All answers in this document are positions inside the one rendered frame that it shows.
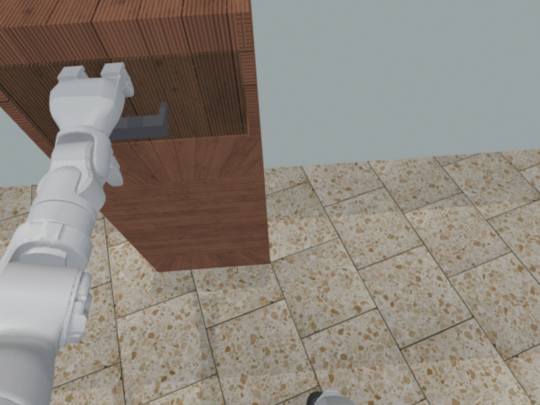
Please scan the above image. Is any right robot shin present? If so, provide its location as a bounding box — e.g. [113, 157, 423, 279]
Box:
[316, 390, 339, 402]

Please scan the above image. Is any robot left forearm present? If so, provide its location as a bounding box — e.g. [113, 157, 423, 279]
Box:
[0, 126, 111, 274]

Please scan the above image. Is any robot left hand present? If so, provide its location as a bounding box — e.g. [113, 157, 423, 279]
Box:
[49, 62, 134, 186]

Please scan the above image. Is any handle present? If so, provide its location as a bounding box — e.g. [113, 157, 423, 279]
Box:
[109, 102, 169, 140]

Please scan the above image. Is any left robot upper arm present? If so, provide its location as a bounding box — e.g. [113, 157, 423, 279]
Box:
[0, 262, 92, 405]

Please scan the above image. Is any cabinet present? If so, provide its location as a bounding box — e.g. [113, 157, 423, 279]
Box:
[0, 0, 270, 272]

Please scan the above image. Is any drawer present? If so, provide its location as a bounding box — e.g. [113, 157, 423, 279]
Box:
[0, 50, 247, 148]

